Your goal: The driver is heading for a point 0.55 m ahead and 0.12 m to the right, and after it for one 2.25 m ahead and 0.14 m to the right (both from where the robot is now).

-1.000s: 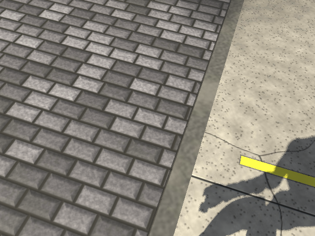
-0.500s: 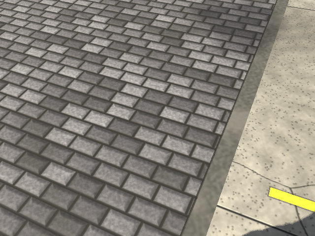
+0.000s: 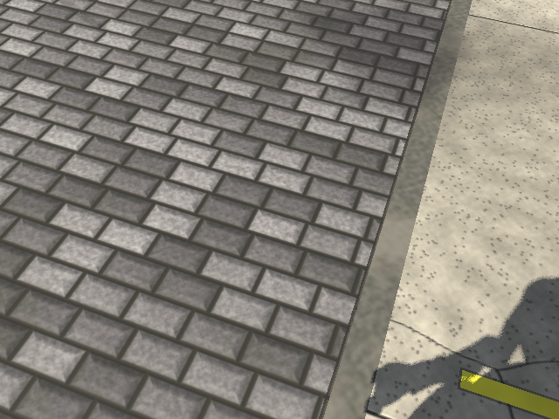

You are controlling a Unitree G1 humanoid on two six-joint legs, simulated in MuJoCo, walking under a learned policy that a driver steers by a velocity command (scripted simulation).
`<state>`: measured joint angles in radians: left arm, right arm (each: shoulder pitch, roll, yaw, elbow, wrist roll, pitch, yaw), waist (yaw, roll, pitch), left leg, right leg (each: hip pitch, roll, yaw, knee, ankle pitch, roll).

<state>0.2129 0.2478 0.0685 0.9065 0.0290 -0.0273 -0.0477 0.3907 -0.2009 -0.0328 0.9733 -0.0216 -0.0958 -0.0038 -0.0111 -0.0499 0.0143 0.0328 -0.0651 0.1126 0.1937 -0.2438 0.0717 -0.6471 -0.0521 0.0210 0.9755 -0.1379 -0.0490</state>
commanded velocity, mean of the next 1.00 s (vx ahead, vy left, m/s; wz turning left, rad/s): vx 0.49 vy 0.00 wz -0.20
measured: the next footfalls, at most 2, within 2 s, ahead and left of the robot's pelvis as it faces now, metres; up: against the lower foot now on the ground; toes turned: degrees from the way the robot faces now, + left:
right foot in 0.22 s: +0.28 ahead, -0.09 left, +0.00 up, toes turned -11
left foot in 0.78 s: +0.64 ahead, -0.02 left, +0.00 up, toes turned -15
